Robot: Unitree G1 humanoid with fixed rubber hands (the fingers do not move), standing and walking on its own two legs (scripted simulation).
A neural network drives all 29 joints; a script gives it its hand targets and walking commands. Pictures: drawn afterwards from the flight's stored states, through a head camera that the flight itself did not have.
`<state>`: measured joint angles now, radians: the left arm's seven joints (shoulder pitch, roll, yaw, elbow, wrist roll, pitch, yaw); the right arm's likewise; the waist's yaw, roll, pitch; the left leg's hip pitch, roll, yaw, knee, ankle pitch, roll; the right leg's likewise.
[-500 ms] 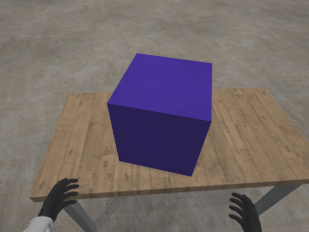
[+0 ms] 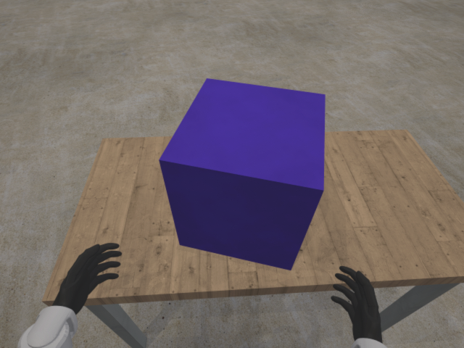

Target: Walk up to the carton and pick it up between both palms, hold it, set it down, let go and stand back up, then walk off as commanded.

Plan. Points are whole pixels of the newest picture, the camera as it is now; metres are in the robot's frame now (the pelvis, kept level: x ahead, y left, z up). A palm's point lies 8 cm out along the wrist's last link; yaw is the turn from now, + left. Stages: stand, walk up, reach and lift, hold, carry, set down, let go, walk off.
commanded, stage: reach and lift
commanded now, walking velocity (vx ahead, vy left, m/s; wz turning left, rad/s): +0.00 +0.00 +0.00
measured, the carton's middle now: (248, 173) +0.46 +0.01 +0.01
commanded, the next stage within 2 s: none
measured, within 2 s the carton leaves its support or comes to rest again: neither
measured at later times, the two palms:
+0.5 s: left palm (91, 231) +0.27 +0.27 +0.07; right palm (354, 269) +0.24 -0.16 +0.04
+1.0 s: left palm (113, 173) +0.35 +0.25 +0.12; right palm (368, 214) +0.30 -0.17 +0.11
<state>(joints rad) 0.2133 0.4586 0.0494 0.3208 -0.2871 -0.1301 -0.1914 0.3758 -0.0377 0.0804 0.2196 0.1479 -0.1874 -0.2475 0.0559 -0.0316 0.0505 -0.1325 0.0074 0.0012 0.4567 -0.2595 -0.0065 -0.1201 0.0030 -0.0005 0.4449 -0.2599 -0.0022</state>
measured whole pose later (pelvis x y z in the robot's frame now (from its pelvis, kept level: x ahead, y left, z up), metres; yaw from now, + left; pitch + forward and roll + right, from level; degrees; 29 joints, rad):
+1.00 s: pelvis -0.02 +0.00 +0.00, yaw +0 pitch -5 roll +0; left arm -0.50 0.51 0.05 0.56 -0.34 0.29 -0.18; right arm -0.31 -0.07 0.02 0.16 0.21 0.38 -0.30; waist -0.06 -0.03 0.05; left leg -0.13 0.01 0.00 0.45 -0.23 0.00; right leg -0.12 0.00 0.00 0.44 -0.23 0.00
